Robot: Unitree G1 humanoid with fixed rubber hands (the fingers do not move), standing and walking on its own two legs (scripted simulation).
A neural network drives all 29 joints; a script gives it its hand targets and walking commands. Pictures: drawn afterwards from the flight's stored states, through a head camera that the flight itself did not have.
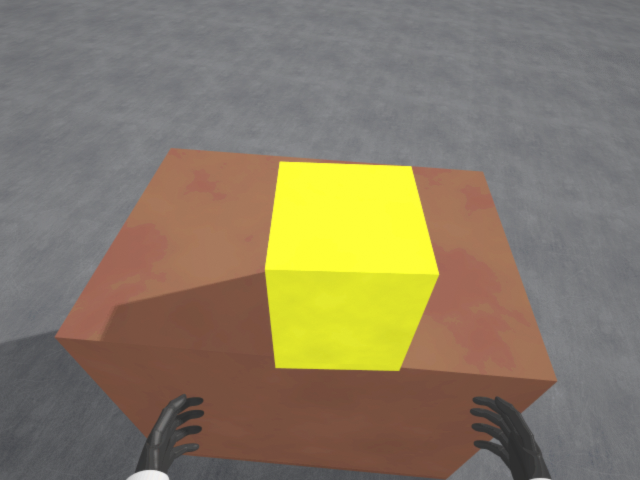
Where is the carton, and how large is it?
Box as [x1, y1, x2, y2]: [265, 162, 438, 370]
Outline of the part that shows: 280,162 265,265 275,367 398,370 438,275 411,167 388,165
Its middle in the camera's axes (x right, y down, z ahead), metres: +0.03 +0.04 +0.61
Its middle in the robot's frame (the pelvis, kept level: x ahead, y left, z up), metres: +0.43 +0.02 +0.01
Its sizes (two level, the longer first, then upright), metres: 0.210 0.200 0.250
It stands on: a pedestal, 0.66 m high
